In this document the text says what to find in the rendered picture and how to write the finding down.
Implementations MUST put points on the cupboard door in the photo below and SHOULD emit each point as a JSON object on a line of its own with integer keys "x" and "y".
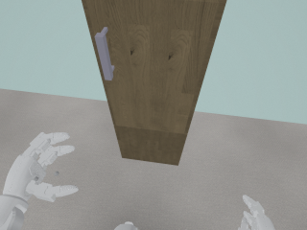
{"x": 157, "y": 48}

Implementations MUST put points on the handle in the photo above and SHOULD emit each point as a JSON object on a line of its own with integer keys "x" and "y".
{"x": 103, "y": 52}

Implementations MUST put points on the right robot hand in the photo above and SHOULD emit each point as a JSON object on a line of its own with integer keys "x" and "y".
{"x": 257, "y": 219}

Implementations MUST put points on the robot left forearm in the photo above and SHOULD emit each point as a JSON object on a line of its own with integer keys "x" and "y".
{"x": 12, "y": 210}

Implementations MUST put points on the left robot hand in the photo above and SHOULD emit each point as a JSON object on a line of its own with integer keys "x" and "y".
{"x": 20, "y": 179}

